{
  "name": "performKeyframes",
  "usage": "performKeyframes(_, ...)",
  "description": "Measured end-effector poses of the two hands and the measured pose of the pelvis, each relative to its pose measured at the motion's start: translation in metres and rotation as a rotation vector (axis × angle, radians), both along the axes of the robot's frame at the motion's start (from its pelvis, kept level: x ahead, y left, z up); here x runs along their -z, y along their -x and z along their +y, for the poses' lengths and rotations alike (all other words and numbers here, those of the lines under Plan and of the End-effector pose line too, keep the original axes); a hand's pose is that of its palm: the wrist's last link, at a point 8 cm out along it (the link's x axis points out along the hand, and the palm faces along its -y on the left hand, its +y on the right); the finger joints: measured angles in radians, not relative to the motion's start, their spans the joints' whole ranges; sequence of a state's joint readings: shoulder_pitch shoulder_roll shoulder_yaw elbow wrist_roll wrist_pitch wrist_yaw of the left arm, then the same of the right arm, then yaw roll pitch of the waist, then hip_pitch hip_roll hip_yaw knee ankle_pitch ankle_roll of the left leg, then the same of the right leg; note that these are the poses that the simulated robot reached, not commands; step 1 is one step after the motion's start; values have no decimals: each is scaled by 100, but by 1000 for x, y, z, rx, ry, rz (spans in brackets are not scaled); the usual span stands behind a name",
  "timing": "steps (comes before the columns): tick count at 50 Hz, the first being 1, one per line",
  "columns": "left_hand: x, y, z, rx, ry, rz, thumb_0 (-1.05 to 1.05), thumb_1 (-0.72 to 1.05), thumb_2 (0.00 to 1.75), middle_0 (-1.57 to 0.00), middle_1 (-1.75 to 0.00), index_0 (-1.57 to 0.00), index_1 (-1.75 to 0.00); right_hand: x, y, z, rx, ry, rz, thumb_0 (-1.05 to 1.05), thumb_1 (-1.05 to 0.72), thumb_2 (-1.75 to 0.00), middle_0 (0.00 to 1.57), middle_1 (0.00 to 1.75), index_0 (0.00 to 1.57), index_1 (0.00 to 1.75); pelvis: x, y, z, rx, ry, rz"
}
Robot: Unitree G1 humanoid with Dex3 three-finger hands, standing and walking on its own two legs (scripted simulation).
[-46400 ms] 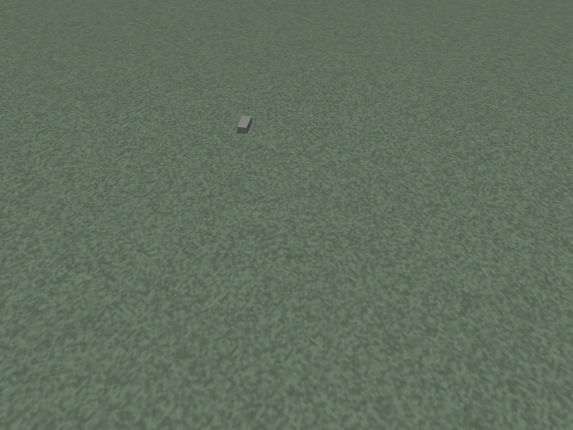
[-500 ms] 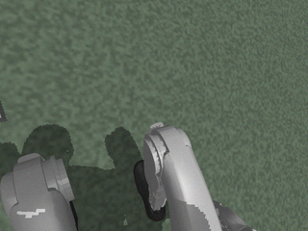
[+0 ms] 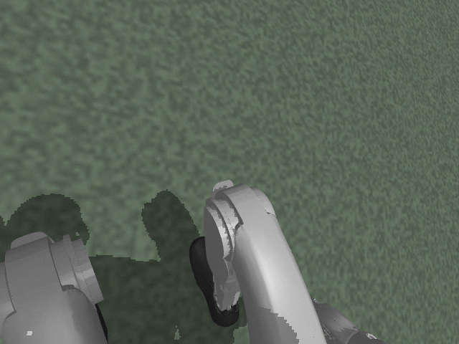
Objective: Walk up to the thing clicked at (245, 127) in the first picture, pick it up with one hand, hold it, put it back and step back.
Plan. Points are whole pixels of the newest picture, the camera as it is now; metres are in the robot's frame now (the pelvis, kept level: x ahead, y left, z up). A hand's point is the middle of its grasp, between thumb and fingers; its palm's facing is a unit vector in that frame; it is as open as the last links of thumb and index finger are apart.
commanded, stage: open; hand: left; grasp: from above
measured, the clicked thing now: out of the picture +0.42 +0.34 -0.27
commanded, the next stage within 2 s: withdraw in 1.00 s
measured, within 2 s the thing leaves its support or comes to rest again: neither
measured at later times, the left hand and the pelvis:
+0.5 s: hand out of the picture +0.42 +0.32 -0.24, palm faces -0.44 -0.16 -0.88, open 11.3 cm; pelvis +0.00 +0.00 +0.00, yaw -1 degrees
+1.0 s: hand out of the picture +0.42 +0.32 -0.24, palm faces -0.44 -0.16 -0.88, open 13.7 cm; pelvis +0.00 +0.00 +0.00, yaw -1 degrees
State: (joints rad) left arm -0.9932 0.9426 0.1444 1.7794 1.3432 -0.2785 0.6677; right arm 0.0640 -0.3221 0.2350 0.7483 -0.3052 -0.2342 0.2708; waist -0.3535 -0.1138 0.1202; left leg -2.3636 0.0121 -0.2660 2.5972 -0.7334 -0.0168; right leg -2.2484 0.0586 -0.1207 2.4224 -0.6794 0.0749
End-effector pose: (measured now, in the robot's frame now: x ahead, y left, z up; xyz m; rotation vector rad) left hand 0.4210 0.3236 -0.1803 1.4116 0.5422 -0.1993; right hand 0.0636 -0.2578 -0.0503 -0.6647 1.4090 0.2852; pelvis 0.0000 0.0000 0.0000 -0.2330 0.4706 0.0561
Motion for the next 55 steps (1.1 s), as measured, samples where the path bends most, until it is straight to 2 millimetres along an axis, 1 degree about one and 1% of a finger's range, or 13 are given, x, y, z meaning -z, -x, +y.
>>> performKeyframes(5, 0, 0, 0, 6, -3, 3, 0, 21, 27, -90, -26, -90, -26, -2, -1, 1, -18, -8, -2, 0, -90, -90, 20, 30, 21, 30, -1, 1, 0, 1, 3, -7)
performKeyframes(11, 2, 2, 0, 9, -10, 2, -1, 20, 33, -83, -34, -80, -32, -6, -2, 1, -28, -11, -9, 0, -90, -90, 20, 30, 21, 30, -2, 2, 1, 3, 6, -12)
performKeyframes(25, 3, -7, 1, -13, -9, -6, 0, -7, 62, -50, -56, -49, -56, -11, 3, 2, -30, -9, 3, 0, -90, -90, 20, 30, 21, 30, -3, 2, 1, 4, 14, -14)
performKeyframes(35, 2, -6, 2, -15, -4, 4, 0, -25, 78, -32, -73, -32, -73, -9, 9, 6, -18, -24, 14, 0, -90, -90, 20, 30, 21, 30, -4, 3, 0, 6, 14, -16)
performKeyframes(44, 0, -5, 1, 4, -4, -4, 0, -37, 89, -21, -84, -20, -85, -9, 10, 5, -17, -15, 11, 0, -90, -90, 20, 30, 21, 30, -4, 4, 0, 9, 13, -15)
performKeyframes(55, 2, -6, 1, -4, -9, -8, 0, -45, 96, -13, -94, -12, -94, -11, 4, 3, -33, -7, 8, 0, -89, -90, 20, 30, 21, 30, -4, 3, -1, 9, 13, -11)
